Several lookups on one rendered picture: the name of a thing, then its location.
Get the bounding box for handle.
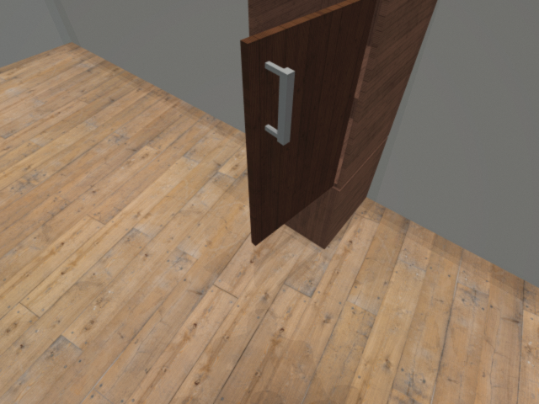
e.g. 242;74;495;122
265;61;295;145

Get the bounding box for cupboard door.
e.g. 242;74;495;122
240;0;377;246

